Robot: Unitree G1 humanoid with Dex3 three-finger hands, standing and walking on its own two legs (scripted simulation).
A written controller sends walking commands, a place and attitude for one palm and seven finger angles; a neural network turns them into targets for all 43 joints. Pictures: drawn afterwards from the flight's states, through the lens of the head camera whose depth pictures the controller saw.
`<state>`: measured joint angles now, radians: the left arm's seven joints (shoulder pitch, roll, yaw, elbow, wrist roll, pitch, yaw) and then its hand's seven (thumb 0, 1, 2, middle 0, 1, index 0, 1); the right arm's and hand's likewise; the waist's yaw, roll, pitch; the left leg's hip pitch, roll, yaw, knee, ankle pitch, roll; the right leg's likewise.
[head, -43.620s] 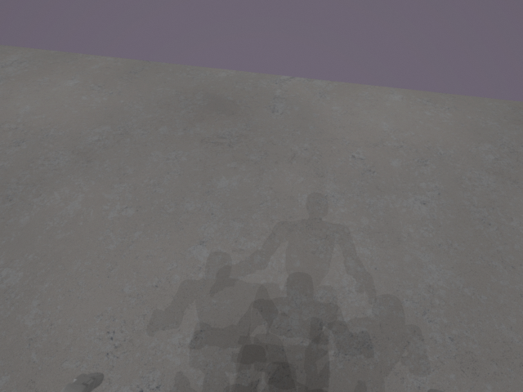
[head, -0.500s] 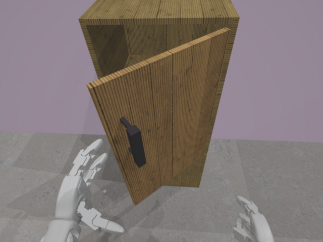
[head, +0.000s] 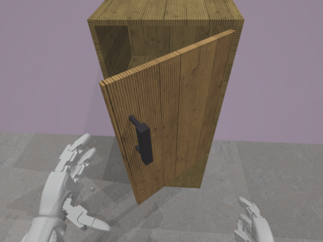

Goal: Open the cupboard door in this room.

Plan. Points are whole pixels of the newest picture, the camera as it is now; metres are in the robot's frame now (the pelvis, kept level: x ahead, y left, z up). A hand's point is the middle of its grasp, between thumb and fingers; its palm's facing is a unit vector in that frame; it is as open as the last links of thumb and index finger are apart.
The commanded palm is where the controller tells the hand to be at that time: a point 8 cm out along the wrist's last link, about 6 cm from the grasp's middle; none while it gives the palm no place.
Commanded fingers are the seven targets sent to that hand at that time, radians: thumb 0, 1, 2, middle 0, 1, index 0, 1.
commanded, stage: draw the hand back to the body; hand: left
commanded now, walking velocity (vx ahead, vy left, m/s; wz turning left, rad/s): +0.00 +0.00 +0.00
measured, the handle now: (140, 140) +0.34 +0.08 +0.09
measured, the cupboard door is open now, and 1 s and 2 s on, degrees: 41 41 41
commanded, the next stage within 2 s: step back with the hand held close in 1.32 s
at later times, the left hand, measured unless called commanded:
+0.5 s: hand (51, 183) +0.20 +0.23 +0.14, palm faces +0.27 -0.91 -0.32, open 14.4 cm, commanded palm +0.15 +0.27 +0.16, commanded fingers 0.00 0.17 0.58 -0.17 -0.30 -0.17 -0.30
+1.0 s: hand (17, 161) +0.21 +0.27 +0.18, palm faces +0.43 -0.80 -0.42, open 8.5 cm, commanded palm +0.16 +0.31 +0.20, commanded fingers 0.00 0.90 0.90 -0.20 -0.30 -0.20 -0.30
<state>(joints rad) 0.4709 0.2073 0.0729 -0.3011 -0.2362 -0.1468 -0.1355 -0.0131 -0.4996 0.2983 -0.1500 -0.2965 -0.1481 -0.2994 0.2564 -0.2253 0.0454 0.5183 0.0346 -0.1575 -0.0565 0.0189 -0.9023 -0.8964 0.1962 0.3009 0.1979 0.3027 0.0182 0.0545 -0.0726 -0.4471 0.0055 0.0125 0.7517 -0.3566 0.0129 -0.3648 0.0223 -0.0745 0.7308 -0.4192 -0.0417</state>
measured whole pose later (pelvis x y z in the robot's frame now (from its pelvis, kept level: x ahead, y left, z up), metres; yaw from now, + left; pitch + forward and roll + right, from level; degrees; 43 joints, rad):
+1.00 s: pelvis +0.02 +0.01 +0.03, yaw -1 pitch -3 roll +0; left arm 0.47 0.36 0.33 -0.39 -0.07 -0.08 0.11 0.01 0.69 0.81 -0.20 -0.30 -0.20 -0.30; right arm 0.18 -0.23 0.02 0.63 0.00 -0.08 -0.07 0.02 -0.90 -0.90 0.20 0.30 0.20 0.30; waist 0.07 0.06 0.02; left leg -0.12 -0.02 0.03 0.41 -0.23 0.03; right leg -0.04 0.01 -0.05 0.37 -0.27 -0.02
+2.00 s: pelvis -0.05 +0.03 +0.02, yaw +0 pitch +0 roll -2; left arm 0.59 0.44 0.41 -0.54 -0.05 -0.15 0.14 0.01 0.89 0.90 -0.21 -0.30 -0.21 -0.30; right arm 0.18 -0.23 -0.01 0.55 0.02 -0.01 -0.08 0.02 -0.90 -0.90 0.20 0.30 0.20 0.30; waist 0.00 0.02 0.04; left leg -0.38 -0.01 0.03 0.54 -0.17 0.05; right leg -0.29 0.01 -0.06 0.50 -0.22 0.00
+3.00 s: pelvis -0.23 +0.06 +0.01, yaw -3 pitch -1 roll -1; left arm 0.51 0.47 0.45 -0.49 -0.07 -0.18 0.12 0.01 0.88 0.90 -0.21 -0.30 -0.21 -0.30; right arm 0.23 -0.19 0.01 0.66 -0.01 -0.11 -0.08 0.02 -0.90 -0.90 0.20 0.30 0.20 0.30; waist -0.04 -0.03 -0.01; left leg -0.43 -0.04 0.01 0.46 -0.04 0.03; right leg -0.14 0.06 0.01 0.61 -0.54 -0.02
